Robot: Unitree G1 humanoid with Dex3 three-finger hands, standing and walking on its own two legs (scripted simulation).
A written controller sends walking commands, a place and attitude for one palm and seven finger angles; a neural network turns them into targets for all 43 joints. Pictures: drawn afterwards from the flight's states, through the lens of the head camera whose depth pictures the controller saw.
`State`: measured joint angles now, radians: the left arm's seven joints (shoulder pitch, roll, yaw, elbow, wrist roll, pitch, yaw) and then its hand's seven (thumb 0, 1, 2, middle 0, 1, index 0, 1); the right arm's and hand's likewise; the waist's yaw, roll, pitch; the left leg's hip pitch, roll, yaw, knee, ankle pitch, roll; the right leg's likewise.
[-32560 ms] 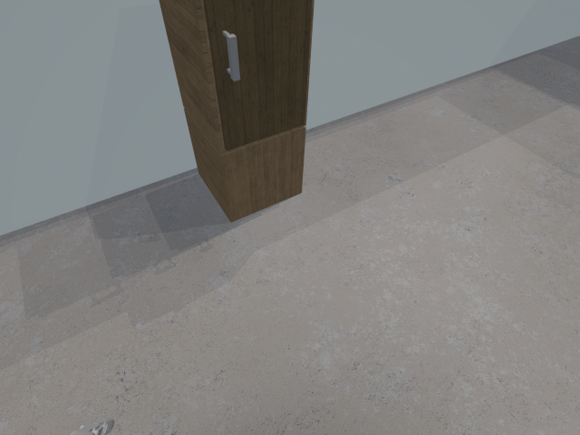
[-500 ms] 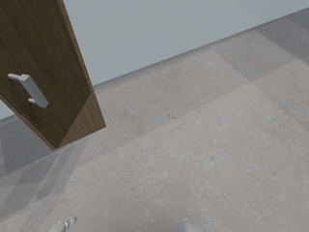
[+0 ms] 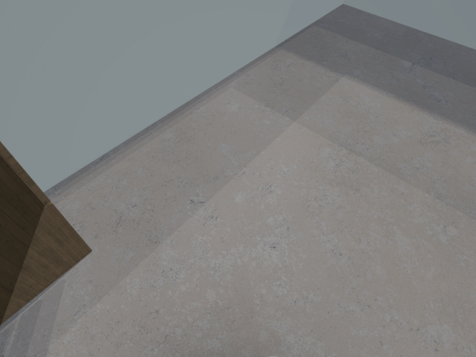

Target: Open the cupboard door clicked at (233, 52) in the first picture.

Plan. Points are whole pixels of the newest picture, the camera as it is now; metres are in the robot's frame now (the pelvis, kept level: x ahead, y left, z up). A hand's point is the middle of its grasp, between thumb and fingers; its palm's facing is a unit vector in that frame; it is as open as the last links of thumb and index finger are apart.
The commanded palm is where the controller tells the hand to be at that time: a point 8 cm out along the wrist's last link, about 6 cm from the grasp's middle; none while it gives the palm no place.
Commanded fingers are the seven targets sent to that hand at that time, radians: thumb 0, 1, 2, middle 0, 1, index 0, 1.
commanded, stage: walk to a spot facing it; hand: left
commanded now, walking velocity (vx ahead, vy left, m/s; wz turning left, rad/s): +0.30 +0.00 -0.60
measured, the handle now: out of the picture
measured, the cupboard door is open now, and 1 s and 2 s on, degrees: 45 45 45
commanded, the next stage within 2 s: turn to face it in 1.22 s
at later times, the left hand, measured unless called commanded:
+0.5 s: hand (214, 267) +0.32 +0.06 -0.16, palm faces -0.32 -0.93 -0.21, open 7.3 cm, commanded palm none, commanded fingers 0.00 0.90 0.90 -0.20 -0.30 -0.20 -0.30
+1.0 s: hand (246, 189) +0.54 +0.00 -0.16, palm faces -0.42 -0.89 -0.17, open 7.4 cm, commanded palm none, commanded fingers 0.00 0.90 0.90 -0.20 -0.30 -0.20 -0.30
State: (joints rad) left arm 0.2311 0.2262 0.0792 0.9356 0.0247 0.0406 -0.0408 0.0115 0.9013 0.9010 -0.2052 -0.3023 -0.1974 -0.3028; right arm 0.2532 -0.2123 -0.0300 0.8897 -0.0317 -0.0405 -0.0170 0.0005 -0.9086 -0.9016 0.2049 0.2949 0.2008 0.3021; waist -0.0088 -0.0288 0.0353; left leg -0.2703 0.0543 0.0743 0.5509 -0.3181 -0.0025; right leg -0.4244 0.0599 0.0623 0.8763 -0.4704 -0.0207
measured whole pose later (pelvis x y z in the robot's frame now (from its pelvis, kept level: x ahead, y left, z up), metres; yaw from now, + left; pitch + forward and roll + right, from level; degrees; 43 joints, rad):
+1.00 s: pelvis +0.40 -0.14 +0.01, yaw -28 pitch +2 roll +0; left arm 0.21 0.19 0.07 1.00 0.03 -0.01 -0.05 0.01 0.91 0.90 -0.20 -0.30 -0.19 -0.30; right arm 0.31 -0.19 -0.04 1.02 -0.03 -0.07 -0.01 -0.01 -0.94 -0.90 0.21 0.30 0.20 0.30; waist 0.01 -0.01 0.04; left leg -0.12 0.08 0.20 0.37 -0.27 -0.02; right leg -0.54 -0.09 -0.06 0.85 -0.24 -0.01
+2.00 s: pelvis +0.66 -0.38 +0.01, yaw -10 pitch +1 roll +3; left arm 0.18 0.20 0.05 0.90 0.03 0.00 0.02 0.01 0.90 0.90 -0.20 -0.30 -0.20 -0.30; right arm 0.19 -0.26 -0.09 0.95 -0.01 0.07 0.02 0.00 -0.91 -0.90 0.20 0.29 0.20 0.30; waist -0.03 -0.02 0.06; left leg -0.50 0.02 0.06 1.02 -0.46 -0.06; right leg -0.23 -0.12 -0.13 0.53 -0.32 0.00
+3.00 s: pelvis +0.71 -0.44 +0.00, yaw +27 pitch +2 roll +0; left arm 0.15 0.25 0.07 0.89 0.01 0.05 0.01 0.01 0.90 0.90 -0.20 -0.30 -0.19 -0.30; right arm 0.18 -0.21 -0.05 0.92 -0.02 0.03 0.00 0.00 -0.91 -0.90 0.21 0.30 0.20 0.30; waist 0.00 -0.01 0.09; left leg -0.29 0.00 -0.04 0.51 -0.25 -0.01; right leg -0.46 -0.07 -0.02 0.93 -0.44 0.08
